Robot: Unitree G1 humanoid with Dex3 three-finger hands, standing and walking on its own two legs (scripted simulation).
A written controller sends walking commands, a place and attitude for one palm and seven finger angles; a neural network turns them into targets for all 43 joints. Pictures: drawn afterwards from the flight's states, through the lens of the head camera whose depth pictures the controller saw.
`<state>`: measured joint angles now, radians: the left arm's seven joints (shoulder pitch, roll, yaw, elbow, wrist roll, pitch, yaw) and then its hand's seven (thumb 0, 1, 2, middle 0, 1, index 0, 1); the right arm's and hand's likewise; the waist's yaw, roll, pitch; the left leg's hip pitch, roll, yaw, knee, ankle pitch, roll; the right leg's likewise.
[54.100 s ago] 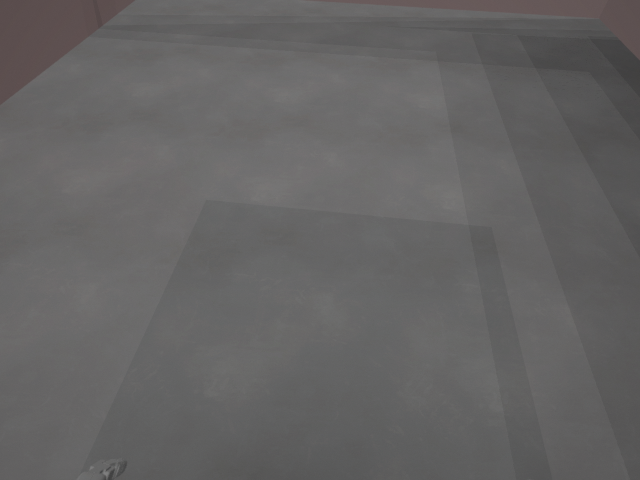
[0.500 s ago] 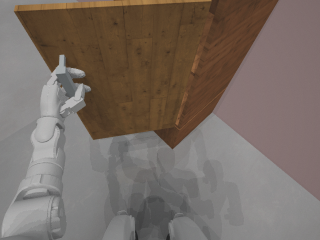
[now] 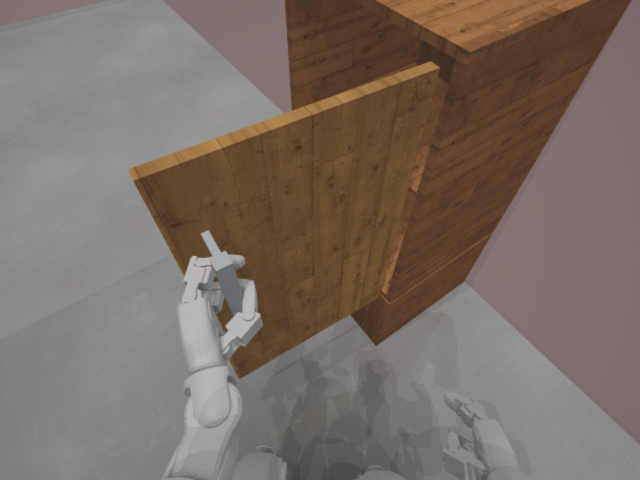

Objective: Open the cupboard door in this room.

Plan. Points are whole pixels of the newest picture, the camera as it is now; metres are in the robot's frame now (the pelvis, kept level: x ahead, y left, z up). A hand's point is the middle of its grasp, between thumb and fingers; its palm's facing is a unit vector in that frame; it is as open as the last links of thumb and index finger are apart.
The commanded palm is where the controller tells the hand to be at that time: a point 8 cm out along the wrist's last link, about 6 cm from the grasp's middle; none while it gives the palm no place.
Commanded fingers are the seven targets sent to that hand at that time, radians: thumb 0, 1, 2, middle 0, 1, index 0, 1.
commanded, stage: pull the door open along its arc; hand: left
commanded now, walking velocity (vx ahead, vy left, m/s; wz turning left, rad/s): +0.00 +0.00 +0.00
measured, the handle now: (225, 278) +0.35 +0.14 +0.05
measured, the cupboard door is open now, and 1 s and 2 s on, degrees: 86 95 99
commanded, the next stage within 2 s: open thumb and fingers to let go in 0.20 s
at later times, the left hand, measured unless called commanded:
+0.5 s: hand (287, 340) +0.28 +0.05 +0.04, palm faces +0.34 -0.94 -0.01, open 6.5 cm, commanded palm +0.23 +0.10 +0.04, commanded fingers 0.00 0.13 0.57 -0.34 -1.27 -0.34 -1.27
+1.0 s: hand (281, 336) +0.28 +0.06 +0.04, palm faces +0.28 -0.96 -0.02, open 14.3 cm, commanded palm +0.24 +0.10 +0.04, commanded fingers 0.00 -0.50 0.30 -0.18 -0.50 -0.18 -0.50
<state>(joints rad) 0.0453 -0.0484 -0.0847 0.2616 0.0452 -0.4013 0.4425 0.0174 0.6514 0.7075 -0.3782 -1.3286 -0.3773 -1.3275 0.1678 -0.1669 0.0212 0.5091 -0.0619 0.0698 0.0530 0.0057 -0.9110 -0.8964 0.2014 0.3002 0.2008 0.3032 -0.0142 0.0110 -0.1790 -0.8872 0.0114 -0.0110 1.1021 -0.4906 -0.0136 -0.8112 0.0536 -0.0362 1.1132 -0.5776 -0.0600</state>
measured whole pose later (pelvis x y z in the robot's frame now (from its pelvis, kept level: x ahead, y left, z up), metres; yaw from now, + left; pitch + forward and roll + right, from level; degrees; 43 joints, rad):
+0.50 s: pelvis -0.01 -0.03 +0.00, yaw +3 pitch +16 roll +2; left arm 0.15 -0.10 -0.21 0.20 0.09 -0.40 0.51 0.01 0.57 0.76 -0.36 -1.32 -0.37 -1.32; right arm 0.20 -0.20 -0.01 0.57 -0.07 -0.02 0.02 0.01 -0.91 -0.90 0.20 0.30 0.20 0.30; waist -0.01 0.03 -0.17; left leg -0.90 -0.01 -0.05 1.09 -0.46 -0.05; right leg -0.83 0.04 -0.08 1.13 -0.59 -0.09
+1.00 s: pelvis -0.01 +0.00 +0.00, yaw +2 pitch +15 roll +0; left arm 0.12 -0.09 -0.27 0.20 0.11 -0.34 0.54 -0.01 -0.46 0.32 -0.26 -0.94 -0.30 -0.93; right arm 0.20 -0.18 0.02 0.54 -0.07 -0.02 0.03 0.01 -0.91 -0.90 0.20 0.30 0.20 0.30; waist -0.01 0.04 -0.18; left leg -0.90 -0.01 -0.03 1.11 -0.48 -0.01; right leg -0.81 0.04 -0.06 1.12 -0.58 -0.06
